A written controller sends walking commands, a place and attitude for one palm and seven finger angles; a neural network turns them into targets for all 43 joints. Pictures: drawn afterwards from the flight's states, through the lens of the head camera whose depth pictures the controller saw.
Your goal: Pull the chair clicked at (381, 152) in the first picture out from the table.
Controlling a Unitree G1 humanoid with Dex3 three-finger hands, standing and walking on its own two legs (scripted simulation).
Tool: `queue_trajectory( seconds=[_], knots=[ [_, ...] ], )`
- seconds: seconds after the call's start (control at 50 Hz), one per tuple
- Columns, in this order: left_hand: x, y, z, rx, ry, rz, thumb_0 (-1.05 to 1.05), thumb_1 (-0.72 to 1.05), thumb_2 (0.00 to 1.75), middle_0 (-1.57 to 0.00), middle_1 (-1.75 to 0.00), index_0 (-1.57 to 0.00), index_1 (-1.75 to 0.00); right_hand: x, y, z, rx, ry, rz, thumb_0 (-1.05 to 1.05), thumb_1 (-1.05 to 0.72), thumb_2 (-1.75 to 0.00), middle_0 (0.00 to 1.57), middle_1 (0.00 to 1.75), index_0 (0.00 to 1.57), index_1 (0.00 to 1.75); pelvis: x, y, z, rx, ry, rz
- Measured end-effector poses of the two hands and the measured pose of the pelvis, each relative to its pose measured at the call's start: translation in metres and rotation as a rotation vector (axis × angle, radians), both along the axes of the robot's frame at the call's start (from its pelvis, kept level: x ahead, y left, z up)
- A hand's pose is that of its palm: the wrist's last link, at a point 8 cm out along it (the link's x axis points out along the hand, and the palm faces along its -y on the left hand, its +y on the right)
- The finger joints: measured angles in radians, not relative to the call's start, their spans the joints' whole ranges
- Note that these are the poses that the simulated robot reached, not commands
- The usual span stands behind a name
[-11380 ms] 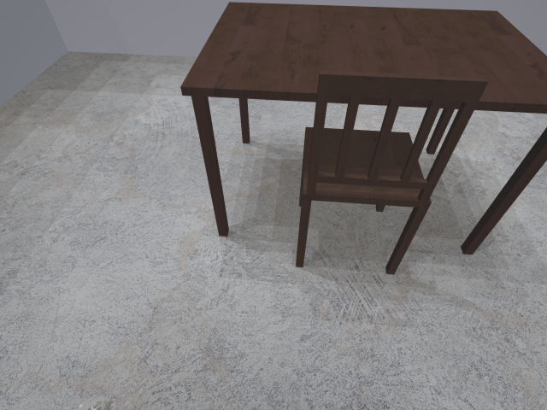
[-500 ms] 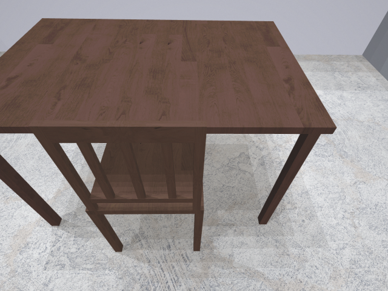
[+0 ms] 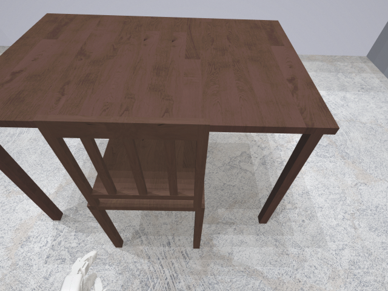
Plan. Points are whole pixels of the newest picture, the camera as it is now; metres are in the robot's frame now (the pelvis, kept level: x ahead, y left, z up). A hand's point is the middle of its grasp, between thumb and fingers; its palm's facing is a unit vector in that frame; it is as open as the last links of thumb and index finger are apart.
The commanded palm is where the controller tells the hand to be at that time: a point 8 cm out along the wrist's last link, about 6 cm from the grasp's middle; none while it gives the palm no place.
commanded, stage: raise the hand toward the chair's back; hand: left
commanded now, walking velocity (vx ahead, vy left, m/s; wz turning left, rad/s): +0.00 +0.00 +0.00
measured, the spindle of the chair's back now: (136, 168) +0.44 +0.20 -0.09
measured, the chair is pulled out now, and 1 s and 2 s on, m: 0.00 0.00 0.00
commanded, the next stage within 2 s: aim the fingers beside a spindle in 1.98 s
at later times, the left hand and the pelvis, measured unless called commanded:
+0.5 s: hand (112, 288) +0.13 +0.16 -0.03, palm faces +0.06 -0.99 -0.09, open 11.0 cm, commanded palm +0.13 +0.23 -0.05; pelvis -0.07 -0.03 -0.11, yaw +2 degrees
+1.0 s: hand (106, 265) +0.18 +0.20 -0.06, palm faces +0.03 -1.00 -0.01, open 15.2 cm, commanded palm +0.16 +0.26 -0.04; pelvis -0.04 +0.01 -0.09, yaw +0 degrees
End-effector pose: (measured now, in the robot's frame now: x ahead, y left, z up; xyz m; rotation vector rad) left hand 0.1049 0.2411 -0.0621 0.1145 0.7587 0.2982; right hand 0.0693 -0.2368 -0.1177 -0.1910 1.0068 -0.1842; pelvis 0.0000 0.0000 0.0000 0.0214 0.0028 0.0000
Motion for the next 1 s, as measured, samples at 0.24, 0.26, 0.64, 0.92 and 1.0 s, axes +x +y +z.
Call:
queue_trajectory(
  seconds=[0.24, 0.26, 0.64, 0.92, 1.0],
  knots=[
    [0.033, -0.032, 0.027, -0.121, -0.715, -0.253, 0.0, 0.68, 0.81, -0.18, -0.26, -0.17, -0.27, 0.081, -0.035, 0.013, -0.05, -0.431, 0.112, 0.01, -0.91, -0.89, 0.21, 0.3, 0.2, 0.3, -0.047, -0.025, -0.06, -0.014, 0.172, 0.007],
    [0.019, -0.03, 0.01, -0.136, -0.66, -0.229, 0.0, 0.65, 0.8, -0.18, -0.26, -0.17, -0.26, 0.084, -0.038, 0.011, -0.062, -0.441, 0.127, 0.01, -0.91, -0.89, 0.21, 0.3, 0.2, 0.3, -0.05, -0.027, -0.066, -0.017, 0.18, 0.013],
    [0.059, -0.026, 0.001, -0.172, -0.562, -0.307, 0.0, 0.21, 0.61, -0.14, -0.19, -0.13, -0.2, 0.026, -0.003, -0.064, 0.026, -0.264, 0.043, 0.02, -0.9, -0.89, 0.21, 0.3, 0.2, 0.3, -0.059, -0.025, -0.093, -0.062, 0.228, 0.018],
    [0.049, 0.008, 0.009, -0.064, -0.698, -0.266, 0.0, -0.11, 0.47, -0.1, -0.14, -0.09, -0.14, 0.038, -0.017, -0.058, -0.09, -0.215, 0.073, 0.02, -0.91, -0.89, 0.21, 0.3, 0.2, 0.3, -0.045, 0.002, -0.094, -0.081, 0.289, 0.016],
    [0.051, 0.009, 0.005, -0.106, -0.662, -0.262, 0.0, -0.21, 0.43, -0.09, -0.12, -0.09, -0.13, 0.058, -0.005, -0.045, -0.092, -0.282, 0.076, 0.02, -0.91, -0.89, 0.21, 0.3, 0.2, 0.3, -0.044, 0.007, -0.092, -0.084, 0.285, 0.013]
  ],
)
